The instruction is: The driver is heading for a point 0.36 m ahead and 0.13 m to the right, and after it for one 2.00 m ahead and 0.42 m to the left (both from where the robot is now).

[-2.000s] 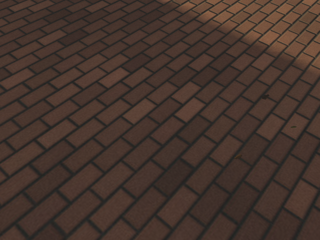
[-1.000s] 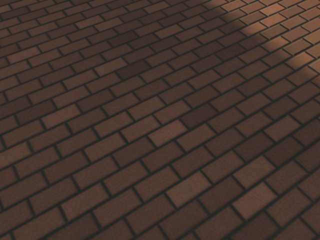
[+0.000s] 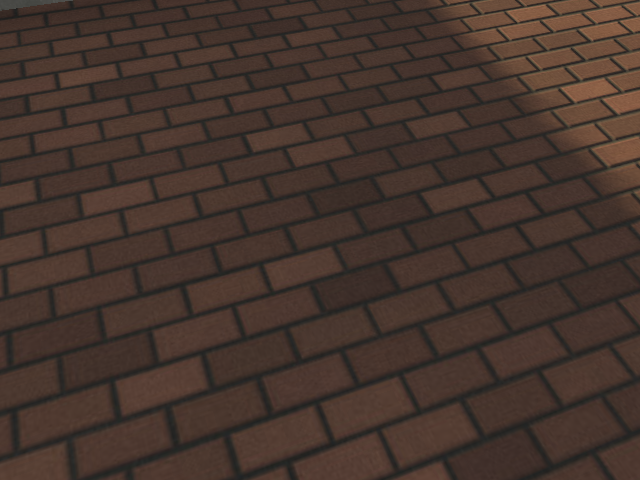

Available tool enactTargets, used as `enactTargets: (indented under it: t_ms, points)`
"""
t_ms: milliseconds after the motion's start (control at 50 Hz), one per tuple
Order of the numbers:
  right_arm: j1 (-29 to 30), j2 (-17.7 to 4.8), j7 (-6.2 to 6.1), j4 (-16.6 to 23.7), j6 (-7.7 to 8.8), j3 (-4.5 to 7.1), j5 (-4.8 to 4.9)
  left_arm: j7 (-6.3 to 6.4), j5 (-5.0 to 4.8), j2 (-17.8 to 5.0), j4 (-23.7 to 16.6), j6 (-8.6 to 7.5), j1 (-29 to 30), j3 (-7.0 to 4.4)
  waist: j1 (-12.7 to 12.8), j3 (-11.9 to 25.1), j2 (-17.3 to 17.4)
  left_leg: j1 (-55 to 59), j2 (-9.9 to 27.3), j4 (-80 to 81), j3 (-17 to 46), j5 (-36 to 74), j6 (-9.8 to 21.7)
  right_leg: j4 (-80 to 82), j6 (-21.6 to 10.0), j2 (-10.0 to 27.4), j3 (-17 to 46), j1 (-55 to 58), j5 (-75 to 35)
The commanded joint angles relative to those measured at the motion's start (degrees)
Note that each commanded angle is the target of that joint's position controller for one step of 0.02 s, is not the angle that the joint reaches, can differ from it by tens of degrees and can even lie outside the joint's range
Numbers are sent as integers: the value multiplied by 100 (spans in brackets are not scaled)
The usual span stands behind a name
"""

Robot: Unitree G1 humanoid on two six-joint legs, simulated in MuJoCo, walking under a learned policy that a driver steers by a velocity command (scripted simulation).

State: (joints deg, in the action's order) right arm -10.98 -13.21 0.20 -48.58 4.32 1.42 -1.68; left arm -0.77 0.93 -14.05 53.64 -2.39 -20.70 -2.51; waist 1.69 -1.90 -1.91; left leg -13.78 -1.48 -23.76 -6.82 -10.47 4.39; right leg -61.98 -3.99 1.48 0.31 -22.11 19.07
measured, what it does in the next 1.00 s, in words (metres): walks ahead: right foot, then left foot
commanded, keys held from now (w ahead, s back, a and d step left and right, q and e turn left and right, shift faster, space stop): w+e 0.30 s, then w+q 0.12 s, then q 0.58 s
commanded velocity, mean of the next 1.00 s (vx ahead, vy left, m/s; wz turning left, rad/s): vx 0.32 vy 0.00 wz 0.04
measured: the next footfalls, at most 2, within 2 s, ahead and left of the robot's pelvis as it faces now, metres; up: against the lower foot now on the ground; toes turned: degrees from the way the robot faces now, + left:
right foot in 0.40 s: +0.33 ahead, -0.13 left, +0.00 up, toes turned -16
left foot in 0.88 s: +0.49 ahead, +0.02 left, +0.00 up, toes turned +5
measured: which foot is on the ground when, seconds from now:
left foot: down 0.00-0.40, up 0.42-0.86, down 0.88-1.00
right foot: up 0.00-0.38, down 0.40-0.88, up 0.90-1.00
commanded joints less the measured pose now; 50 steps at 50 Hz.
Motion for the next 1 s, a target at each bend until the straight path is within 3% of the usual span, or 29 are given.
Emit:
enactTargets:
  t_ms: [20,60,120,180,280,340,360,380,400,420,440,460,480,500,520,540,600,660,720,780,840,860,880,900,920,940,960,980,1000]
  points:
    - [-484,-511,-44,41,187,132,58,-88,62,-309,-204,111,-248,-116,-67,52,639,717,1584,1559,1265,855,409,-215,65,326,229,-942,-444]
    - [-629,-588,-60,-52,237,169,98,-135,67,-259,-324,165,94,-129,-52,-46,574,806,1552,1648,882,1166,395,-142,124,386,184,-1320,-802]
    - [-899,-537,-83,-190,229,166,81,-179,68,-212,-535,193,669,-122,-132,-198,545,971,1491,1688,437,1491,380,239,196,419,99,-1807,-1340]
    - [-1024,-526,-101,-292,214,156,74,-222,66,-108,-759,170,1266,-54,-223,-334,538,1028,1370,1637,-16,1876,304,1203,205,343,-157,-1729,-1836]
    - [-1480,-676,-177,-536,138,188,53,-286,105,-87,-1118,150,2041,26,-425,-441,541,1742,1593,1301,-439,2910,234,2332,-95,145,-713,-1476,-1671]
    - [-1601,-779,-208,-692,61,188,24,-213,153,-152,-1052,134,1731,-14,-216,-211,710,2015,1703,465,-560,5110,260,2627,-448,-306,-894,-652,-827]
    - [-1611,-829,-193,-753,26,188,2,-166,168,-220,-890,105,1292,-57,-17,1,763,2044,1722,-112,-547,5592,304,2759,-591,-490,-876,-142,-562]
    - [-1584,-857,-170,-778,-17,179,18,-117,196,-363,-626,47,573,-136,307,350,692,1807,1664,-1002,-551,5325,295,3173,-734,-625,-800,772,-605]
    - [-1432,-789,-145,-690,-28,141,89,-46,288,-665,-324,-23,-372,-254,768,839,443,775,1486,-2325,-567,4044,235,3487,-952,-155,-242,2326,-779]
    - [-1846,-99,-21,-431,-11,-12,307,39,384,-1394,-241,-48,-925,-433,655,1750,-896,-1517,528,-4802,-553,-324,-43,3660,-1740,1990,2479,4452,-779]
    - [-1512,-627,-64,-432,-18,157,286,85,112,-1404,-318,-2,-767,-447,682,1980,-268,-2009,-67,-5774,601,-2025,-79,4375,-1946,2499,3681,4062,-1768]
    - [-957,-637,-89,-280,-8,198,281,115,6,-1226,-356,-12,-90,-375,418,980,73,-2203,255,-5610,1054,-1493,-49,4396,-1648,2210,2312,3138,-2704]
    - [-973,-487,-99,-319,18,164,272,103,7,-774,-370,-72,301,-246,151,380,132,-1989,448,-5137,982,-1220,-51,4510,-1342,1959,1511,2312,-3667]
    - [-1129,-404,-124,-477,-46,184,195,96,-4,-433,-364,-134,572,-153,-84,98,221,-1683,581,-4692,964,-1094,-75,4612,-978,1656,835,1828,-4135]
    - [-1368,-311,-126,-584,-165,188,76,115,-38,-244,-352,-172,764,-93,-284,-14,43,-1320,601,-4439,895,-1005,-148,4712,-755,1450,343,1386,-4335]
    - [-1507,-216,-103,-665,-264,197,19,126,-16,-186,-343,-212,760,-64,-344,34,-36,-1012,527,-4384,828,-882,-186,4731,-644,1341,43,1142,-4681]
    - [-1436,-105,-35,-580,-399,249,48,171,-15,-460,-303,-292,657,-109,-497,165,-186,-1197,391,-4098,673,-413,-275,4695,-605,1229,-506,1220,-5418]
    - [-890,-49,14,-338,-427,223,26,245,-30,-393,-314,-232,726,-73,-429,54,-457,-1426,447,-3050,460,213,-320,4652,-498,1023,-1012,1303,-5075]
    - [-375,9,64,-107,-436,169,2,313,-47,-460,-241,-162,524,-85,-207,124,-475,-1249,387,-2091,208,581,-287,4455,-564,1121,-1205,1554,-4973]
    - [-265,-86,87,38,-448,189,-41,340,-26,-579,-184,-65,387,-144,-135,180,-446,-1142,307,-1680,106,251,-149,4051,-600,1372,-1176,1867,-4860]
    - [-445,-235,79,113,-434,260,-60,368,-17,-677,-221,55,474,-218,-222,195,-429,-871,167,-1283,78,-425,104,3249,-508,1555,-1109,1943,-4904]
    - [-713,-260,58,72,-383,291,-67,368,-23,-701,-241,102,517,-236,-385,330,-237,-484,69,-869,75,-221,216,2591,-364,1477,-1195,1850,-4756]
    - [-1110,-520,9,26,-296,372,-77,347,-9,-774,-267,141,414,-270,-633,613,351,243,271,-274,564,1274,446,1445,-25,1173,-1345,1469,-3962]
    - [-1282,-1289,-62,92,-256,566,-62,300,24,-496,-552,180,273,-217,-500,950,1534,1193,1771,-278,2513,4609,1069,-278,329,327,-1468,143,-128]
    - [-1368,-1492,-73,83,-372,656,184,288,-9,-314,-734,295,343,-152,-545,1627,1799,1514,2392,164,3813,4523,2057,-1280,463,-480,-431,-650,2088]
    - [-1136,-1341,-62,179,-452,636,229,282,26,-397,-696,358,504,-143,-509,1262,884,1167,2284,380,3432,3205,2016,-1494,493,-138,12,-884,1852]
    - [-729,-1031,-101,239,-519,548,168,274,-3,-388,-746,346,814,-154,-425,611,551,595,1973,543,3062,2190,1798,-1358,495,-37,62,-1082,1365]
    - [-413,-790,-134,285,-572,463,135,292,-4,-431,-756,316,968,-177,-272,213,328,172,1602,701,2705,1642,1446,-886,513,91,109,-1068,921]
    - [-210,-669,-160,344,-587,430,156,298,74,-496,-781,335,937,-200,-164,161,481,-26,1314,746,2441,1392,1217,-530,531,146,133,-904,635]
Keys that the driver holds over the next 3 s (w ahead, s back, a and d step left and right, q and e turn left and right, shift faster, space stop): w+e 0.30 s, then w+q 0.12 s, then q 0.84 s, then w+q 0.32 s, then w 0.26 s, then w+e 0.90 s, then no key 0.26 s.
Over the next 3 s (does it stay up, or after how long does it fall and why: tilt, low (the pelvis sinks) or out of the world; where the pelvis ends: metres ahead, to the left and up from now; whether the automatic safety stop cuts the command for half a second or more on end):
stays up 1.04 0.25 -0.01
